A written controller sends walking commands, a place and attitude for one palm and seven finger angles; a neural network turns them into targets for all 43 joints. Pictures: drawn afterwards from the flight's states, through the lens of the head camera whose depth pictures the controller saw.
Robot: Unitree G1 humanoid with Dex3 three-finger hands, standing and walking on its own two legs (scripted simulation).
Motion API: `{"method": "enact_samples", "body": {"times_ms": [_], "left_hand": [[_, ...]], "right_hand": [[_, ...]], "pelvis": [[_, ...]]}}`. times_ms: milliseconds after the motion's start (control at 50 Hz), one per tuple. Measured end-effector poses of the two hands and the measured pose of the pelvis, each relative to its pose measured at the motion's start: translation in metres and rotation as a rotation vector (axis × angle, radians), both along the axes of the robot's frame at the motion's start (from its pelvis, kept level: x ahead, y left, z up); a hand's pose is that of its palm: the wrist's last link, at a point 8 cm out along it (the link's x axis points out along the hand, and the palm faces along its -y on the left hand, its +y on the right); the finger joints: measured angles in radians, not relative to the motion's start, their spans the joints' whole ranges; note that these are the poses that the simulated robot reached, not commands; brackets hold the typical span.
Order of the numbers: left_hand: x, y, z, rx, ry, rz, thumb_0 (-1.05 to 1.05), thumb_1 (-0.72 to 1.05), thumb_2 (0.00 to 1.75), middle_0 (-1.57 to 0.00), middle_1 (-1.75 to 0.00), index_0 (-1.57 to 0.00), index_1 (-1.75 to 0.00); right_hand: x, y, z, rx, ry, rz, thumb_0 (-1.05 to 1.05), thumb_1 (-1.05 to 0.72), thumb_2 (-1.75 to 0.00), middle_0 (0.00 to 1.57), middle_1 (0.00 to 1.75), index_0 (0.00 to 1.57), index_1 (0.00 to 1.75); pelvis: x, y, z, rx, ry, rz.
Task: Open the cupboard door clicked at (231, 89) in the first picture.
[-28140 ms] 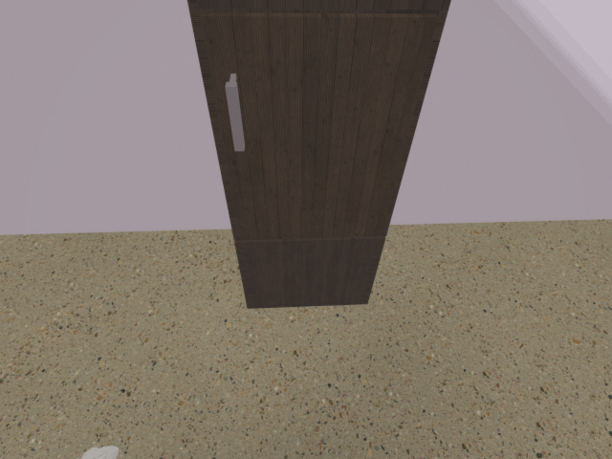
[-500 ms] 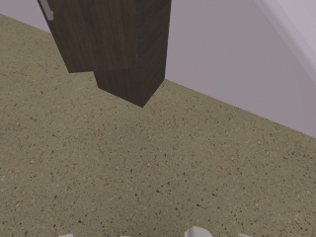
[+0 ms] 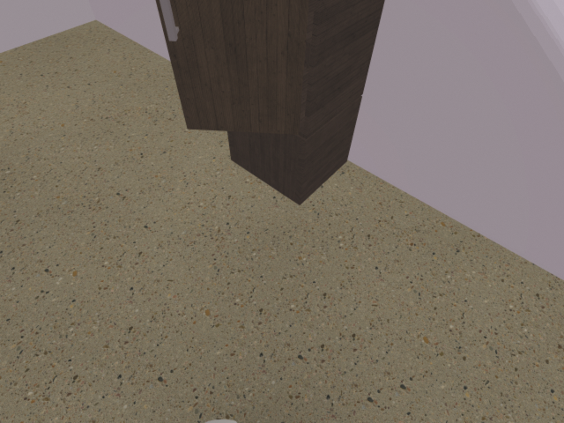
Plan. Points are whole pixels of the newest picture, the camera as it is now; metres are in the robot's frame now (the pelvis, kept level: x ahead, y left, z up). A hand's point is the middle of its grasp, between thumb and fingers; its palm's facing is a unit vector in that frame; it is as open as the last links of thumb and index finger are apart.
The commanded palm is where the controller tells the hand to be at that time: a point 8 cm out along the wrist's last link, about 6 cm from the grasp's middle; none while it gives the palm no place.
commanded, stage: take the last steps up to it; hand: left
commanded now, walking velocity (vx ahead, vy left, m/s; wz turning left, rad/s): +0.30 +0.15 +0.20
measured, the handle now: (169, 9) +1.05 +0.39 +0.08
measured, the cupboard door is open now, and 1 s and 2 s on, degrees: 38 38 38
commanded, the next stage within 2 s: come to a stop and stand still in 1.38 s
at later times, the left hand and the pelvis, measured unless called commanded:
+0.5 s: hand (173, 369) +0.21 +0.21 -0.16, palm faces +0.04 -0.98 -0.20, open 7.4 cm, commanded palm none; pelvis +0.11 +0.02 -0.01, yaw +3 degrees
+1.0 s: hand (141, 370) +0.21 +0.27 -0.19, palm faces +0.19 -0.97 -0.17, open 7.3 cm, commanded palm none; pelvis +0.28 +0.10 -0.01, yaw +5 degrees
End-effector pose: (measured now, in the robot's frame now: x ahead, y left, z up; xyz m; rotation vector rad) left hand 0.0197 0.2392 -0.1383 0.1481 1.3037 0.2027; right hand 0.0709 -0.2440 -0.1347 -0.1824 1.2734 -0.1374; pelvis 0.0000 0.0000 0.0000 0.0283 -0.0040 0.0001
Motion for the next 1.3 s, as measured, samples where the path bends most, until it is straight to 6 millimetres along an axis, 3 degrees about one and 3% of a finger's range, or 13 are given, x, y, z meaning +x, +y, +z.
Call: {"method": "enact_samples", "body": {"times_ms": [100,200,340,440,520,600,640,740,900,960,1060,1180,1300], "left_hand": [[-0.031,0.027,-0.020,-0.027,0.089,0.075,0.00,0.92,0.89,-0.20,-0.30,-0.20,-0.30],[-0.013,0.042,-0.010,-0.032,0.098,0.072,0.01,0.92,0.89,-0.20,-0.29,-0.20,-0.30],[0.063,0.042,0.004,-0.027,-0.019,0.034,0.01,0.91,0.89,-0.19,-0.29,-0.20,-0.30],[0.136,0.028,0.007,-0.024,-0.093,-0.030,0.01,0.91,0.89,-0.19,-0.29,-0.20,-0.30],[0.195,0.012,0.002,-0.013,-0.191,-0.062,0.01,0.91,0.89,-0.19,-0.29,-0.20,-0.30],[0.210,0.003,0.005,-0.020,-0.218,-0.015,0.00,0.91,0.89,-0.20,-0.29,-0.20,-0.30],[0.206,0.000,0.006,-0.029,-0.187,0.017,0.00,0.91,0.89,-0.20,-0.29,-0.20,-0.30],[0.195,0.023,0.011,0.001,-0.118,0.092,-0.03,0.97,0.89,-0.20,-0.30,-0.20,-0.30],[0.165,0.054,-0.011,-0.059,0.104,0.180,-0.01,0.93,0.89,-0.20,-0.29,-0.20,-0.30],[0.168,0.070,-0.024,-0.078,0.182,0.184,0.00,0.92,0.89,-0.20,-0.29,-0.20,-0.30],[0.223,0.092,-0.016,-0.069,0.155,0.146,0.01,0.92,0.89,-0.19,-0.29,-0.20,-0.30],[0.325,0.106,0.001,-0.047,0.009,0.080,0.01,0.92,0.89,-0.19,-0.29,-0.20,-0.30],[0.428,0.109,0.011,-0.004,-0.103,-0.006,0.01,0.93,0.89,-0.19,-0.29,-0.20,-0.30]], "right_hand": [[0.025,0.023,0.001,-0.034,-0.062,0.068,0.01,-0.91,-0.89,0.20,0.30,0.19,0.30],[0.014,0.041,0.006,-0.029,-0.033,0.062,0.01,-0.91,-0.89,0.20,0.30,0.20,0.30],[-0.021,0.060,0.000,0.028,0.123,0.013,0.01,-0.91,-0.89,0.20,0.30,0.20,0.30],[-0.038,0.062,-0.009,0.068,0.234,-0.046,0.01,-0.91,-0.89,0.20,0.30,0.20,0.30],[-0.038,0.055,-0.023,0.090,0.316,-0.077,0.01,-0.91,-0.89,0.20,0.30,0.20,0.30],[0.000,0.042,-0.023,0.072,0.325,-0.054,0.01,-0.91,-0.89,0.20,0.30,0.20,0.30],[0.033,0.037,-0.018,0.058,0.283,-0.037,0.01,-0.91,-0.89,0.20,0.30,0.20,0.30],[0.127,0.040,-0.004,0.039,0.135,0.023,0.01,-0.92,-0.89,0.20,0.30,0.19,0.30],[0.279,0.086,0.005,0.019,-0.083,0.149,0.01,-0.92,-0.89,0.19,0.30,0.19,0.30],[0.318,0.106,0.000,-0.003,-0.158,0.164,0.01,-0.91,-0.89,0.20,0.30,0.19,0.30],[0.328,0.130,0.001,0.008,-0.126,0.132,0.00,-0.91,-0.89,0.20,0.30,0.19,0.30],[0.313,0.128,0.000,0.003,0.000,0.057,0.00,-0.95,-0.89,0.20,0.30,0.20,0.30],[0.291,0.128,-0.013,0.047,0.165,-0.014,0.00,-0.93,-0.89,0.20,0.30,0.20,0.30]], "pelvis": [[0.008,0.020,-0.011,-0.019,0.004,0.031],[0.023,0.033,-0.002,-0.026,0.005,0.043],[0.057,0.037,0.005,-0.021,0.007,0.055],[0.090,0.030,0.000,-0.007,0.006,0.047],[0.122,0.018,-0.015,0.001,-0.001,0.054],[0.144,0.015,-0.011,-0.023,-0.020,0.087],[0.156,0.016,-0.005,-0.028,-0.014,0.096],[0.188,0.023,0.006,-0.027,0.005,0.112],[0.249,0.068,-0.002,-0.035,-0.002,0.116],[0.270,0.088,-0.015,-0.036,-0.004,0.107],[0.300,0.105,-0.006,-0.019,0.002,0.084],[0.339,0.115,0.004,-0.010,0.011,0.068],[0.386,0.109,0.000,0.007,0.004,0.057]]}}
